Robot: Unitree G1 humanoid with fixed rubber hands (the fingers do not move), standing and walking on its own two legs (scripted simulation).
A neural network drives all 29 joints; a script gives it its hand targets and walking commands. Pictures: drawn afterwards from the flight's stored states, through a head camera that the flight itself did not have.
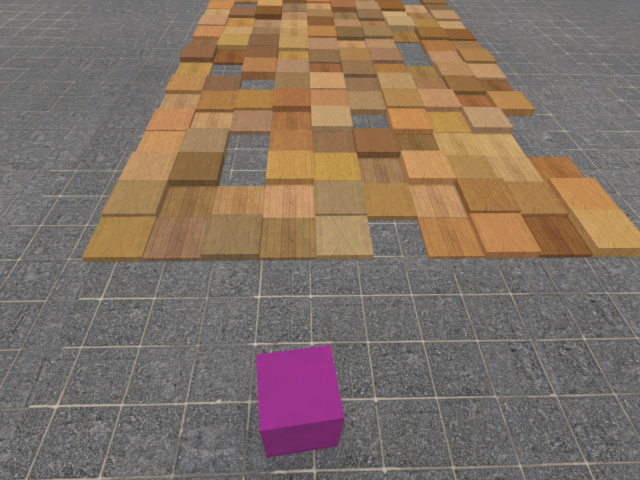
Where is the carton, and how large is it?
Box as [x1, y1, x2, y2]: [256, 345, 343, 457]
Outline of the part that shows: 330,345 256,355 259,427 267,457 337,445 343,421 343,413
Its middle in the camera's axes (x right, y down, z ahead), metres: -0.06 +0.46 +1.10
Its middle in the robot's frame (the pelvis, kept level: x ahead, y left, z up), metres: +0.46 +0.05 -0.65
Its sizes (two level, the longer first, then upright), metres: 0.210 0.200 0.250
